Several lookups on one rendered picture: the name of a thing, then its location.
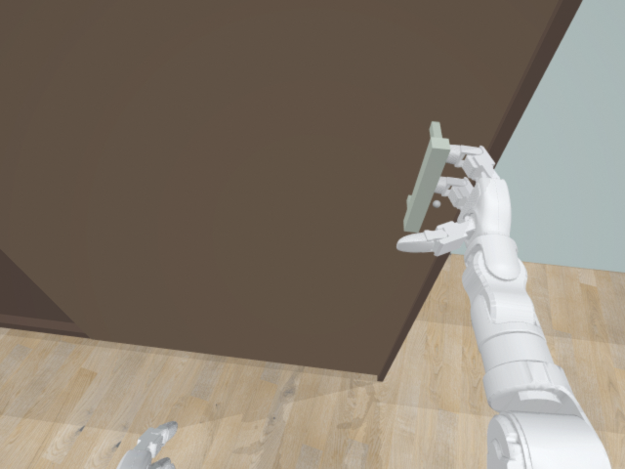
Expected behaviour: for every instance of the robot left hand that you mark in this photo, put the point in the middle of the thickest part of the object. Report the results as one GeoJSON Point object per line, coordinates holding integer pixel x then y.
{"type": "Point", "coordinates": [148, 446]}

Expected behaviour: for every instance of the robot right hand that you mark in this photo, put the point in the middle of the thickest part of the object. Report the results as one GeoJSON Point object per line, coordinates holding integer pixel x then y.
{"type": "Point", "coordinates": [488, 203]}

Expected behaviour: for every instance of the robot right upper arm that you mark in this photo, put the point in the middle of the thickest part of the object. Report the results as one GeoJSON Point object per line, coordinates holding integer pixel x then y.
{"type": "Point", "coordinates": [539, 440]}

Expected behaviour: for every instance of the robot right forearm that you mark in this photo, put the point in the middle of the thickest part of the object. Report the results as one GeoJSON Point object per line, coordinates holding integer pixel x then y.
{"type": "Point", "coordinates": [520, 374]}

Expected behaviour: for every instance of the handle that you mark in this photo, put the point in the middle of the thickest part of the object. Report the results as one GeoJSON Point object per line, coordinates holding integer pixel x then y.
{"type": "Point", "coordinates": [434, 160]}

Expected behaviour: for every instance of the wardrobe door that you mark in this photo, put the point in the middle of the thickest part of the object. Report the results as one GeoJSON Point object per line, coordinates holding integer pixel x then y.
{"type": "Point", "coordinates": [20, 296]}
{"type": "Point", "coordinates": [229, 177]}

